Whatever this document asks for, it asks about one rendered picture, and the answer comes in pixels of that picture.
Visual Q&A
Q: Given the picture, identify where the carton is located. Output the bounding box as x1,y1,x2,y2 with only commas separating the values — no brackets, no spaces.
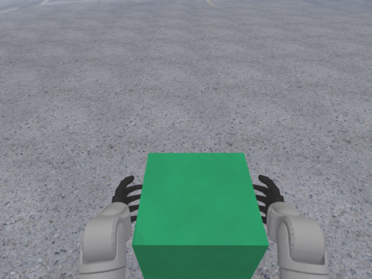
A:
132,153,269,279

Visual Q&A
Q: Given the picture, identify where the right robot hand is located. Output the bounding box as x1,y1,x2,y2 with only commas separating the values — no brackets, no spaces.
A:
253,175,284,224

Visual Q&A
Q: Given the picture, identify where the left robot hand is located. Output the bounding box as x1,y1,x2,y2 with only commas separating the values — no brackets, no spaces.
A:
112,176,142,222

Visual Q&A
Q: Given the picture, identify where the robot left forearm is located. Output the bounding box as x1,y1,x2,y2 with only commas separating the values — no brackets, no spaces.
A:
78,202,132,279

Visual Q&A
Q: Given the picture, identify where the robot right forearm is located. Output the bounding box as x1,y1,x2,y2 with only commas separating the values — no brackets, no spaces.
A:
266,202,330,279

